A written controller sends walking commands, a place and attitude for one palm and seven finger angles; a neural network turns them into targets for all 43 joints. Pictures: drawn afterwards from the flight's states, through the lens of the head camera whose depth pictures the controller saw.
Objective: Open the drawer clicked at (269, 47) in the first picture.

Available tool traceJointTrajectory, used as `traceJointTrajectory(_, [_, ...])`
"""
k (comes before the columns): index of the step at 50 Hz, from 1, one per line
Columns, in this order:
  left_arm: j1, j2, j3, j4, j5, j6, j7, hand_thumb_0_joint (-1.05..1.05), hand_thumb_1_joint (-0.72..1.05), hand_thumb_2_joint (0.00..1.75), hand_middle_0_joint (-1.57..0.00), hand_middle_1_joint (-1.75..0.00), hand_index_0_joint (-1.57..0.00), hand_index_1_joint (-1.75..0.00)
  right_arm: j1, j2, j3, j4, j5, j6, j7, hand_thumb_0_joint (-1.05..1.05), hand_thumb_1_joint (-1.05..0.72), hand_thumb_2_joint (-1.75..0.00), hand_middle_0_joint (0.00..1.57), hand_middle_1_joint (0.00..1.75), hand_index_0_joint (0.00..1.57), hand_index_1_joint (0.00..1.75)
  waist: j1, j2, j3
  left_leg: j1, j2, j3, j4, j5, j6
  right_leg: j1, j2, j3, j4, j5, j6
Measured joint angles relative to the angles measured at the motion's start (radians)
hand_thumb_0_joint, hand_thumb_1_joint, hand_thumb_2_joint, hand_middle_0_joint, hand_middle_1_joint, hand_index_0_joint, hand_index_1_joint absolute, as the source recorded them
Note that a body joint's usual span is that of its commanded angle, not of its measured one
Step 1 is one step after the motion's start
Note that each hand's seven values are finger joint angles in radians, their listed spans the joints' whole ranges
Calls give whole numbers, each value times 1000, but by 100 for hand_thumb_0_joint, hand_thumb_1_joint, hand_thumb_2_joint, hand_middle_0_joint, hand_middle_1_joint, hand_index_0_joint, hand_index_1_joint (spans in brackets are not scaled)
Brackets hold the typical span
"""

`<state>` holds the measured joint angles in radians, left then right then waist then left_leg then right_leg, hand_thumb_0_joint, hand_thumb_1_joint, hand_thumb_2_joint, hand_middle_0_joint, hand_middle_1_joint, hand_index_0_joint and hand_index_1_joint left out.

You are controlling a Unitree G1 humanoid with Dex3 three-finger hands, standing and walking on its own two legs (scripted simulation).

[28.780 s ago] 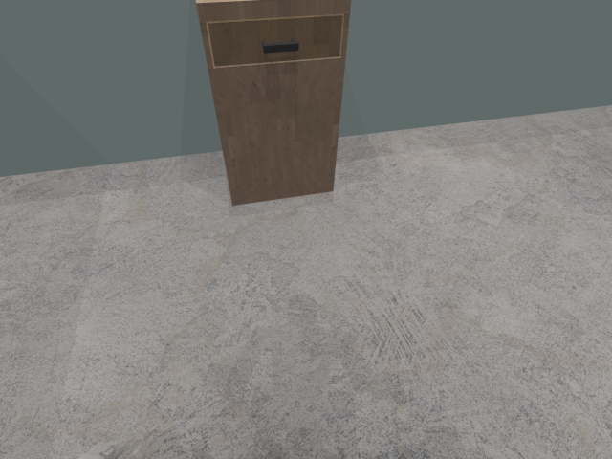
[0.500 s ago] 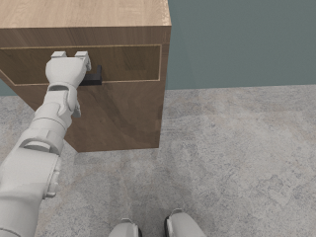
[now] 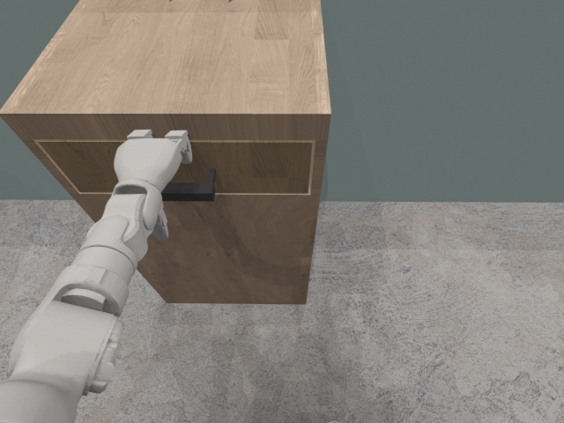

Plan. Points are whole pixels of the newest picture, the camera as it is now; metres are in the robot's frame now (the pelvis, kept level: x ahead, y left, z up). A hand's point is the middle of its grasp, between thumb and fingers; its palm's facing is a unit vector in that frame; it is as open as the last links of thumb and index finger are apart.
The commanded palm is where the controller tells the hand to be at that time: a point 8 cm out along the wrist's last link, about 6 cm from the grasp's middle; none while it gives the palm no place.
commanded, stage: re-aim the fingers above the handle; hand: left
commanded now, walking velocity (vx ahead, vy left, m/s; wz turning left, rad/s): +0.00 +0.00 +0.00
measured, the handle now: (181, 182) +0.51 +0.17 -0.01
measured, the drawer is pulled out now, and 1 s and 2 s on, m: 0.00 0.00 0.00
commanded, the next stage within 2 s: none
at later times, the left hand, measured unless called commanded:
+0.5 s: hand (159, 178) +0.47 +0.18 +0.06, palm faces -0.01 +0.00 -1.00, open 13.6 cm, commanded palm +0.45 +0.19 +0.11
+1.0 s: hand (160, 180) +0.47 +0.18 +0.05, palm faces -0.01 +0.00 -1.00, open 13.5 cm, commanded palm +0.46 +0.19 +0.11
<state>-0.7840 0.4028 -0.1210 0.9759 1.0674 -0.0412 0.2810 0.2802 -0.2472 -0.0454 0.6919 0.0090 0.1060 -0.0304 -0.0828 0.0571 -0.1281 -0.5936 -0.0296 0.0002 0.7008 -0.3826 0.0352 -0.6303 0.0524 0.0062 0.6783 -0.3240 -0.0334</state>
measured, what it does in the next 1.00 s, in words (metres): stands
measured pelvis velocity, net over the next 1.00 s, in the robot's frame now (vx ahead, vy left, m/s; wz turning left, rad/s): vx -0.02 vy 0.00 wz -0.01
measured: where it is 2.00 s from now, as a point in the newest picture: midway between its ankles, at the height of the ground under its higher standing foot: outside the picture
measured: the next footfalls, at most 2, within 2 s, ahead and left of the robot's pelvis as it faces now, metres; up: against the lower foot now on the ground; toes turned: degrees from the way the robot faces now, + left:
none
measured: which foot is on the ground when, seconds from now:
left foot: down 0.00-1.00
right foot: down 0.00-1.00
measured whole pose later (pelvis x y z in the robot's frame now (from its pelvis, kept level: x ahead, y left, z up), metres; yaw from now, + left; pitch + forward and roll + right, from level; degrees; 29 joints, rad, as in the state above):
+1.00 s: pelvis -0.02 +0.00 +0.00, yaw -1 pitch +16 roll +0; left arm -0.86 0.44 -0.10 1.04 1.10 -0.08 0.30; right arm 0.33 -0.26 -0.05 0.71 0.01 0.08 -0.03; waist -0.10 0.04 -0.13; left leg -0.64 -0.03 0.02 0.71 -0.36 0.04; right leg -0.68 0.05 0.02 0.69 -0.30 -0.03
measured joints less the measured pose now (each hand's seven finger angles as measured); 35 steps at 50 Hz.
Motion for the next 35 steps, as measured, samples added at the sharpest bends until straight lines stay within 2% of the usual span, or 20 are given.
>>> traceJointTrajectory(13, [-7, 24, 1, -9, 16, -20, -7, 0, -49, 30, -35, -121, -39, -121, -5, -7, -8, -6, 1, 2, 1, 1, -90, -89, 21, 30, 21, 30, 7, -11, 10, 5, 3, -3, -11, 8, -10, 0, 3, -3, 0, 2, -10])
traceJointTrajectory(22, [2, 34, 26, -16, 6, -21, -8, 0, -49, 30, -34, -121, -37, -121, 27, -9, -15, 12, 1, 6, 1, 1, -90, -89, 21, 30, 21, 30, -1, -8, 8, 11, 8, 5, -17, 15, -12, 2, 7, 5, -4, 11, -12])
traceJointTrajectory(35, [-40, 35, 12, 49, 11, 6, -15, 0, -49, 30, -32, -120, -34, -120, 36, -10, -1, 11, 13, -1, 2, 1, -90, -89, 21, 30, 21, 30, -14, -11, 12, 14, 6, 15, -26, 31, -8, 2, 6, 14, -12, 30, -8])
